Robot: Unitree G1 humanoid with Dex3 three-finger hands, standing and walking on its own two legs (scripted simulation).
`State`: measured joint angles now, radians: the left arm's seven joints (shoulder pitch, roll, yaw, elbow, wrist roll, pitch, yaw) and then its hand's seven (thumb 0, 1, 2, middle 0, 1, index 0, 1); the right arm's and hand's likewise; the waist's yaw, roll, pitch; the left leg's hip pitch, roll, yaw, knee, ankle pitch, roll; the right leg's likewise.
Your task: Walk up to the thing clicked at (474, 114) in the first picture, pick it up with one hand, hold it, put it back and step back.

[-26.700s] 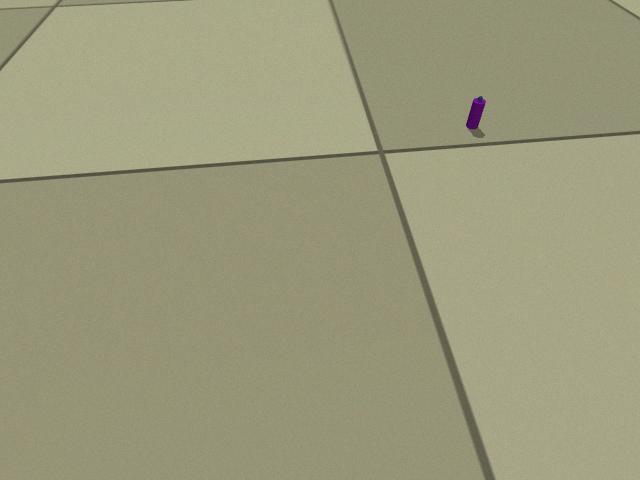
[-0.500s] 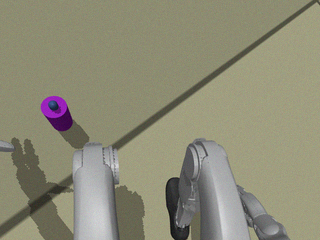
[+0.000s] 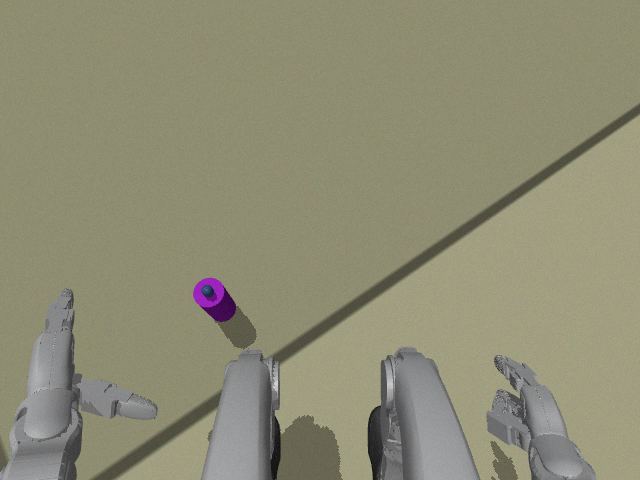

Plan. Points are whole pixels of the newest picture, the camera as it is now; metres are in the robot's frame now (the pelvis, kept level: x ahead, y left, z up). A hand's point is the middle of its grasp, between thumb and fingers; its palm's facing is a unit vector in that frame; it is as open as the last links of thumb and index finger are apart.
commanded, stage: home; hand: left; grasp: from the side
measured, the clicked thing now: (215, 299) +0.44 +0.25 -0.45
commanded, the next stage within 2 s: none
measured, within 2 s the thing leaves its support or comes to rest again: neither
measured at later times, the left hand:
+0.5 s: hand (87, 368) +0.24 +0.20 +0.11, palm faces +0.15 -0.93 -0.33, open 17.4 cm
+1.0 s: hand (82, 389) +0.23 +0.19 +0.13, palm faces +0.14 -0.94 -0.30, open 17.6 cm
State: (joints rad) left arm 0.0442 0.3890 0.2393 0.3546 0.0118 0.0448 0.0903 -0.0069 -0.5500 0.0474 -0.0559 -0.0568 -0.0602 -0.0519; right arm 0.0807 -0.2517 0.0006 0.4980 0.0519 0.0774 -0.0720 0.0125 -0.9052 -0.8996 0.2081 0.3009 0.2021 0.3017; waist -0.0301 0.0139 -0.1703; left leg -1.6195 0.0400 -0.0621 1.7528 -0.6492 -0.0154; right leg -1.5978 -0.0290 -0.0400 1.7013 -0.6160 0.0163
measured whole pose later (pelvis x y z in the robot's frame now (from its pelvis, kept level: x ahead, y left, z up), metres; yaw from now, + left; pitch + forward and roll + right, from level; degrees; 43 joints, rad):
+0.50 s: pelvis +0.07 +0.01 +0.17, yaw +2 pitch +13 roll -3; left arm 0.43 0.23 -0.01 0.01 -0.02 0.29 0.20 0.00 -0.53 0.06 -0.05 -0.06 -0.06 -0.05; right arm 0.29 -0.20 0.03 0.48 0.03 -0.04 -0.19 0.02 -0.90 -0.90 0.21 0.30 0.20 0.30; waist -0.04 0.04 -0.17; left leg -0.76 0.05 -0.03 1.07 -0.53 -0.01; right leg -0.73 -0.02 -0.05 1.00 -0.49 0.02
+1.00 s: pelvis +0.07 +0.00 +0.18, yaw +2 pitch +8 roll -2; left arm 0.47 0.21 -0.01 -0.02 -0.01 0.28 0.15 -0.01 -0.57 0.03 -0.05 -0.05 -0.05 -0.05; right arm 0.27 -0.21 0.03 0.49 0.01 -0.11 -0.17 0.02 -0.90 -0.90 0.21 0.30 0.20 0.30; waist -0.02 0.04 -0.11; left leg -0.63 0.05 -0.04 0.97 -0.49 -0.02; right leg -0.60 -0.02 -0.06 0.91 -0.46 0.02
